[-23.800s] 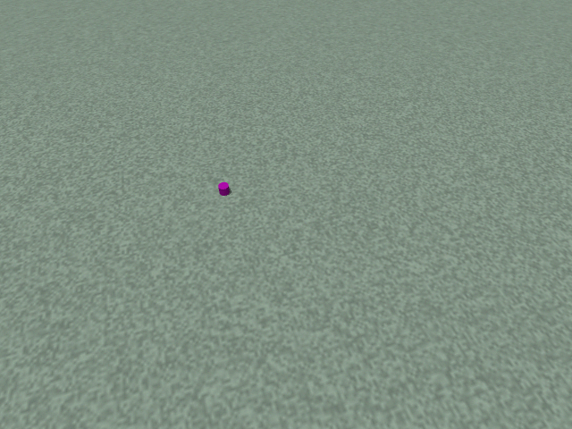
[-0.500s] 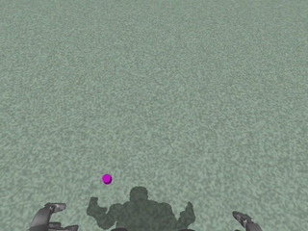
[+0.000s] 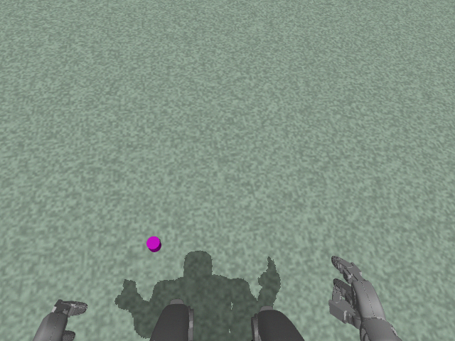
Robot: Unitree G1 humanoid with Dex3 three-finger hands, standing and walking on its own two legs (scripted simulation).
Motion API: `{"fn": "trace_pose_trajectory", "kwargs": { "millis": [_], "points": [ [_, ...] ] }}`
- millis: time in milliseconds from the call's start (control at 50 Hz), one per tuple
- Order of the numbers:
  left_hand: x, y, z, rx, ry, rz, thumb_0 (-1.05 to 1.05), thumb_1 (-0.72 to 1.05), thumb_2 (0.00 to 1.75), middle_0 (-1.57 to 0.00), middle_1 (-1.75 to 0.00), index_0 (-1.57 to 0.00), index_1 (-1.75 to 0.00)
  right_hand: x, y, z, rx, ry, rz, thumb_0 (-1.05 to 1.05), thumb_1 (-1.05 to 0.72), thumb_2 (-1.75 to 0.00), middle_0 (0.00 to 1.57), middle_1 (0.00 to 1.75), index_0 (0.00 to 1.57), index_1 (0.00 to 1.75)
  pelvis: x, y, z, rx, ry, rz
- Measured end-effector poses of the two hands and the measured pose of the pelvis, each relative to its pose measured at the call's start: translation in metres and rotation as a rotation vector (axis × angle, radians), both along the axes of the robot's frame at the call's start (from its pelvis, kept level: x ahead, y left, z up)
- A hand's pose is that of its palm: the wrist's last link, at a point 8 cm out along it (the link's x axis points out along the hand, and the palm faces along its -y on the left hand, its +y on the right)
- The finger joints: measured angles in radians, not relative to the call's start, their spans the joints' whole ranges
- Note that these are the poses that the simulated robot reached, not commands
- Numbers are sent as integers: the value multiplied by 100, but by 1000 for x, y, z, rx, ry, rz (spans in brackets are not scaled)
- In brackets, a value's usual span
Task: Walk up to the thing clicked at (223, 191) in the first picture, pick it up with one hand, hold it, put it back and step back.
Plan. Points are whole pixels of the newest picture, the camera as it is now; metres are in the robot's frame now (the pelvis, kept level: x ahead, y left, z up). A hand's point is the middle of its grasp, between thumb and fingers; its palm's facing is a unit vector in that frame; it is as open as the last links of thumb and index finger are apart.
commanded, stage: rise first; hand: left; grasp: from above
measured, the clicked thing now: (154, 244) +0.46 +0.25 -0.66
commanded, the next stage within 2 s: none
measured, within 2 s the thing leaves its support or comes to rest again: neither
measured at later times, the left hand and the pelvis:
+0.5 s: hand (106, 293) +0.24 +0.29 -0.32, palm faces -0.44 -0.46 -0.77, open 14.0 cm; pelvis -0.06 -0.01 -0.19, yaw -3 degrees
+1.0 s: hand (120, 268) +0.33 +0.30 -0.45, palm faces -0.47 -0.07 -0.88, open 14.0 cm; pelvis -0.10 +0.00 -0.31, yaw -7 degrees
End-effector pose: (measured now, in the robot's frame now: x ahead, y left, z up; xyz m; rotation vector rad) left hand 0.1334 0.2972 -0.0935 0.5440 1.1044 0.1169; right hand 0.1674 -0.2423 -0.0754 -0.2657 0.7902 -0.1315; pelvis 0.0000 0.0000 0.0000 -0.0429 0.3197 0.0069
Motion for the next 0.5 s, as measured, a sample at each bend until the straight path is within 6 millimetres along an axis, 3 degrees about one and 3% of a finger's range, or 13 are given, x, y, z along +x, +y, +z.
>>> {"fn": "trace_pose_trajectory", "kwargs": {
  "millis": [100, 180, 360, 500],
  "points": [
    [5, 4, -18, 36, 3, -53, 0, -52, 95, -12, -101, -12, -101, 0, 1, -15, -6, -10, 22, 1, -91, -90, 21, 30, 20, 30, -6, 1, -16, -4, 38, -1],
    [17, 12, -46, 93, -2, -136, 0, -53, 95, -12, -101, -11, -102, -3, -3, -42, -16, -7, 46, 1, -90, -90, 21, 30, 20, 30, -15, 0, -42, -4, 93, -6],
    [76, 16, -122, 245, -124, -397, 0, -54, 97, -11, -102, -11, -103, -24, -21, -143, -28, 82, 49, 1, -90, -90, 21, 30, 20, 30, -41, -4, -125, -3, 218, -22],
    [118, 14, -177, 360, -169, -545, 0, -53, 99, -10, -105, -10, -106, -63, -31, -226, -11, 213, 25, 1, -89, -90, 20, 30, 20, 30, -64, -8, -186, -10, 265, -43]
  ]
}}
